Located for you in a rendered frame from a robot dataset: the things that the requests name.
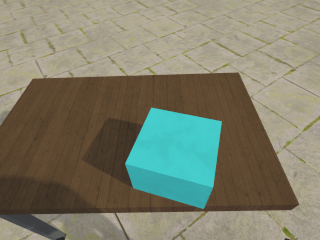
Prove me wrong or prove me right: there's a table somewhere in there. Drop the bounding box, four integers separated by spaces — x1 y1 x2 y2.
0 72 300 240

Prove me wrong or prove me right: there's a carton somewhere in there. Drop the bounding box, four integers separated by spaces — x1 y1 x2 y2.
125 108 222 209

